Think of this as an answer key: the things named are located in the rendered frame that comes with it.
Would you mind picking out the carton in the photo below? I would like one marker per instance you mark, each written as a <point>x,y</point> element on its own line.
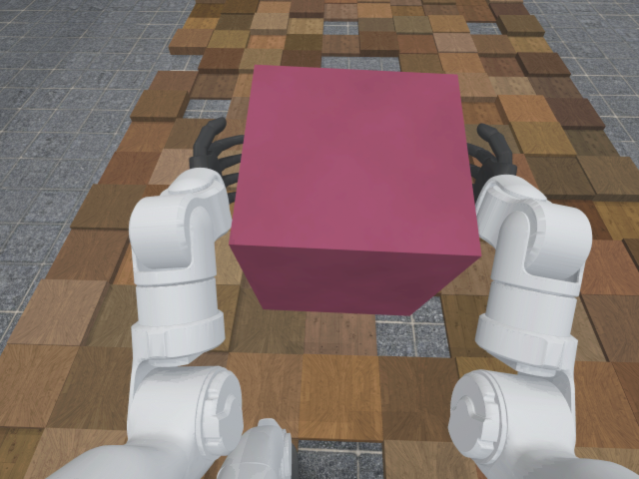
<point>354,192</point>

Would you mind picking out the robot left forearm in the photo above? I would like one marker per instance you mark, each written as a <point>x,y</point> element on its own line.
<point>173,250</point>

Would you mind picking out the robot left upper arm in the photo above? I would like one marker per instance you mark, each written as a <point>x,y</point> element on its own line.
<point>181,420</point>

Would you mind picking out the robot right forearm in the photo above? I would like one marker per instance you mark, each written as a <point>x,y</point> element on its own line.
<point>541,250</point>

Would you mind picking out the left robot hand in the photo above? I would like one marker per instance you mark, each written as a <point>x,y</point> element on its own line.
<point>205,153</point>

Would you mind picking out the robot right upper arm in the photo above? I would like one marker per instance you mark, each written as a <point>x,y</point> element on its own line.
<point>520,427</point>

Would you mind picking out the robot left thigh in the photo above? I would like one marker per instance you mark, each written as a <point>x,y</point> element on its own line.
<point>264,452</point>

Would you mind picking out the right robot hand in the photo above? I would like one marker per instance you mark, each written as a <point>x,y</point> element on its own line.
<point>500,164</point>

